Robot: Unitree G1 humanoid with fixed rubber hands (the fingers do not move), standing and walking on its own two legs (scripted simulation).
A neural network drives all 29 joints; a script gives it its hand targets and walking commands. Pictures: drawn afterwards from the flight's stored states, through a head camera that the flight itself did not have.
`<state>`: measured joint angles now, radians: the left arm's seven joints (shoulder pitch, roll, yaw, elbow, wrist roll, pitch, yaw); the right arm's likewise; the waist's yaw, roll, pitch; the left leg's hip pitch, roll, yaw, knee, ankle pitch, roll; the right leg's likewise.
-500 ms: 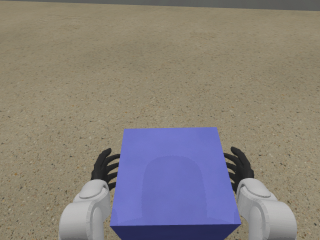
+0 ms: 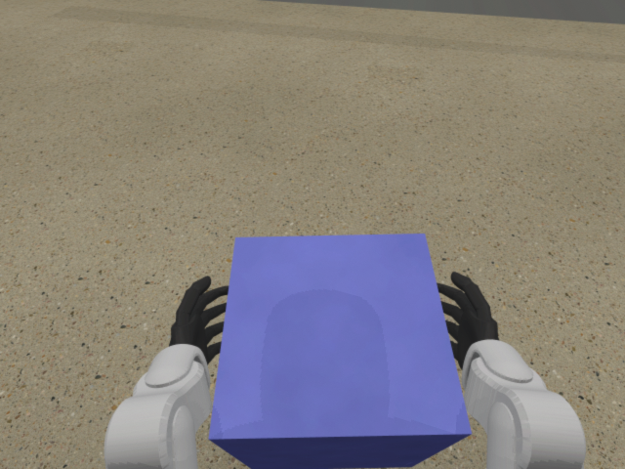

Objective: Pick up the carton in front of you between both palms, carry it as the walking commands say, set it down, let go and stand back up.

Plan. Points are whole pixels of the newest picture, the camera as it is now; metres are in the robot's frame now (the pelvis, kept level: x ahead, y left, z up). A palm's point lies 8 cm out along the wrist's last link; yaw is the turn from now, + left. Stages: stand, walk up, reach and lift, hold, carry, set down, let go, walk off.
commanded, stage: carry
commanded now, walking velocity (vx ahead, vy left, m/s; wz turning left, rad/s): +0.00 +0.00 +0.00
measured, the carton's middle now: (331, 362) +0.25 +0.00 +0.04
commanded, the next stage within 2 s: hold in 1.76 s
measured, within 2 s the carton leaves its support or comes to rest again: neither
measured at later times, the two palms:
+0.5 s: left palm (225, 230) +0.39 +0.14 +0.12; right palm (451, 229) +0.40 -0.16 +0.11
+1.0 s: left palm (232, 239) +0.40 +0.13 +0.09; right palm (451, 236) +0.40 -0.17 +0.09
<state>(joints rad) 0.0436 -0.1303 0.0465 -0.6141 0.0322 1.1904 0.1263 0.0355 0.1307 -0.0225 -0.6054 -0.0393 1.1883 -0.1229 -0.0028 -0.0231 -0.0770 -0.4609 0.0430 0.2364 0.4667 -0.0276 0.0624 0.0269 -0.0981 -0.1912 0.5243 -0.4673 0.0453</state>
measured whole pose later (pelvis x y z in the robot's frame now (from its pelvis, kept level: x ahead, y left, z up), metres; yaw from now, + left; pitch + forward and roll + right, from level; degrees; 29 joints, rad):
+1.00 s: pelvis +0.16 -0.02 +0.02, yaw +1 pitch +2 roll +0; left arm -0.01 -0.13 0.06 -0.37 0.10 1.15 0.09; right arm -0.02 0.13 -0.05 -0.37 -0.09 1.15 -0.10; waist -0.01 0.00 -0.12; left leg -0.22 0.08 0.19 0.51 -0.32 -0.01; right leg -0.23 -0.07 -0.17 0.51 -0.31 0.00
